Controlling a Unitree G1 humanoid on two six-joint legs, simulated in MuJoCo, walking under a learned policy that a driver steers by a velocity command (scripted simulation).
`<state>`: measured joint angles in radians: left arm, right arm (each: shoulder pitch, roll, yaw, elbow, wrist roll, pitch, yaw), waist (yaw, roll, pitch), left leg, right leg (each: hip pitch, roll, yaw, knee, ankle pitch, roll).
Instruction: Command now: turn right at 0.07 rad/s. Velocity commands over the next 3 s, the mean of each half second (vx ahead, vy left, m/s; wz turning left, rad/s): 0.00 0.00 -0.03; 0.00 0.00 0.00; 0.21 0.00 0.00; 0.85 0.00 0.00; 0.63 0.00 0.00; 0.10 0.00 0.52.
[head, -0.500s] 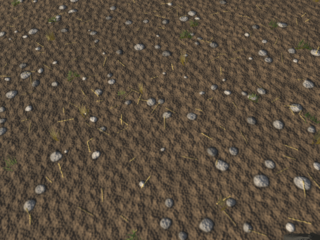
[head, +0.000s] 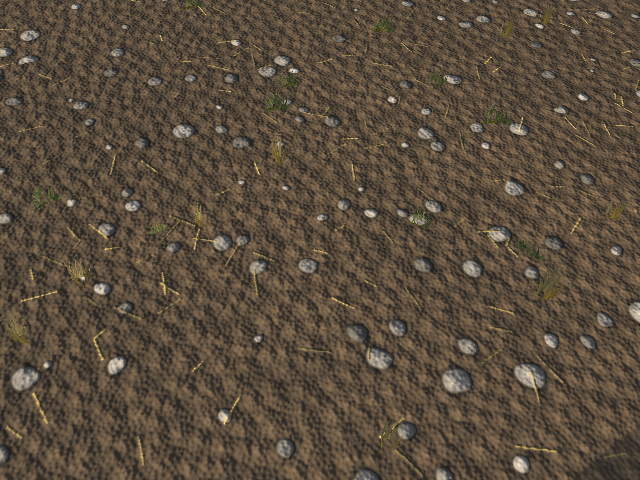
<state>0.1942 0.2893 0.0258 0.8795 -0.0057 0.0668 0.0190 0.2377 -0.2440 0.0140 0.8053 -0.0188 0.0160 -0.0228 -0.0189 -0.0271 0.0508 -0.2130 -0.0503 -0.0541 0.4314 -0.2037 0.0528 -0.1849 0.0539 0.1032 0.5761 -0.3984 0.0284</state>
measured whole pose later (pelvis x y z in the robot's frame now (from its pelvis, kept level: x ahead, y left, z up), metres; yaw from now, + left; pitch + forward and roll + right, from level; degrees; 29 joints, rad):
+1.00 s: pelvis -0.01 -0.02 +0.00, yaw +0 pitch -1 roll +0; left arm 0.28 0.17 -0.03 1.15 0.01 0.00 0.05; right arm 0.27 -0.18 0.01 1.13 -0.01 0.01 -0.04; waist -0.01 0.00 0.03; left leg -0.20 -0.04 -0.06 0.41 -0.18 0.01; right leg -0.11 0.06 0.08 0.39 -0.26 -0.03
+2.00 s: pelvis +0.38 +0.04 -0.04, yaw +1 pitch +3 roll -1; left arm -0.09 0.19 0.02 0.78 0.02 -0.07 -0.04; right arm 0.57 -0.17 -0.03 1.08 -0.03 -0.11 -0.01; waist -0.07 0.00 0.04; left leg 0.31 -0.03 0.04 0.16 -0.44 0.05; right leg -0.61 0.03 -0.15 0.57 -0.10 -0.16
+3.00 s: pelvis +0.85 +0.01 -0.01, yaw +18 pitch +2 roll +0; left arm 0.14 0.24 0.03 0.82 0.00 0.00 0.07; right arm 0.24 -0.28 -0.12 0.85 -0.01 0.05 0.00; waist -0.05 0.03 0.02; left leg -0.41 -0.18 -0.22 0.45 -0.12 0.03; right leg -0.26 0.06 0.07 0.47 -0.30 -0.03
